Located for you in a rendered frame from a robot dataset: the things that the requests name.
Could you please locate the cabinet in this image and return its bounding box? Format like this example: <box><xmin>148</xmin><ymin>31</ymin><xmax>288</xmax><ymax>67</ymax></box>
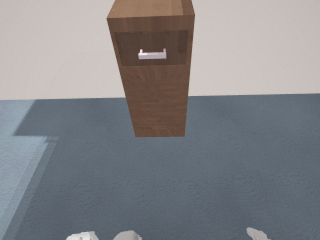
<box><xmin>106</xmin><ymin>0</ymin><xmax>195</xmax><ymax>137</ymax></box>

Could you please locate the right robot hand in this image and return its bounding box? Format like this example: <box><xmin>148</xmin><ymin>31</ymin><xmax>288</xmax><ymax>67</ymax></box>
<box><xmin>246</xmin><ymin>227</ymin><xmax>271</xmax><ymax>240</ymax></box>

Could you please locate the drawer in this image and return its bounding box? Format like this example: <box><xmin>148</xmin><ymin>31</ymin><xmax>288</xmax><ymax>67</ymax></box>
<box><xmin>115</xmin><ymin>29</ymin><xmax>188</xmax><ymax>67</ymax></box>

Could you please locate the handle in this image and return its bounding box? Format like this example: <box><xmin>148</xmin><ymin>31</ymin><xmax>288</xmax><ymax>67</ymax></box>
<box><xmin>138</xmin><ymin>48</ymin><xmax>167</xmax><ymax>59</ymax></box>

